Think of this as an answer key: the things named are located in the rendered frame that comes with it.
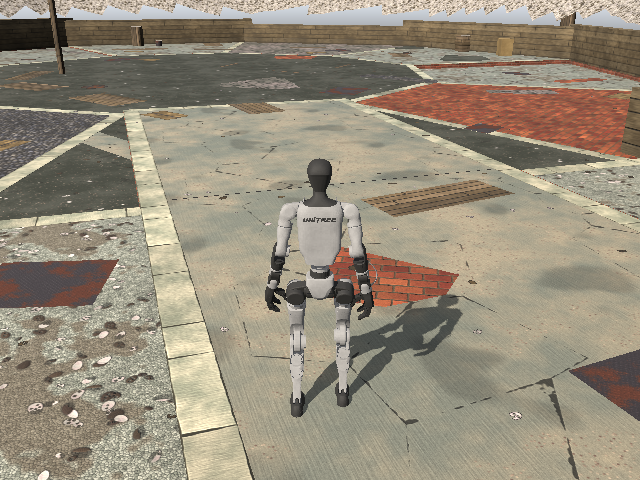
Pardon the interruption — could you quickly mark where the right robot thigh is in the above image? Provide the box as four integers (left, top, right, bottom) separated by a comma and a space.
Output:
334, 278, 354, 346

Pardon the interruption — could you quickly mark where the robot right upper arm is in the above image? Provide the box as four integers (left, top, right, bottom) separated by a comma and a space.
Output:
341, 202, 364, 259

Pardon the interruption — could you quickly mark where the robot left upper arm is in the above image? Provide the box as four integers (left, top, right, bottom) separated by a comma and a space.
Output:
275, 202, 299, 258

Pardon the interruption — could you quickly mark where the robot left hand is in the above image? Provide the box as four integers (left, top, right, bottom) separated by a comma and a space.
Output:
265, 286, 287, 312

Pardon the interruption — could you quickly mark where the robot right foot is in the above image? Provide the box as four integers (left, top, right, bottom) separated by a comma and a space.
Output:
335, 382, 349, 407

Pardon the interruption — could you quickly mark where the robot left forearm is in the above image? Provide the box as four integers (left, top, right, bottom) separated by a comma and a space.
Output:
267, 242, 285, 289

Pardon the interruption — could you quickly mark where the robot right forearm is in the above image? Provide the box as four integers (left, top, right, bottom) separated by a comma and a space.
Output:
353, 243, 372, 294

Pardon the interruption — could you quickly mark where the robot right hand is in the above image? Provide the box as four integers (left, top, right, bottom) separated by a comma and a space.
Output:
350, 291, 374, 320

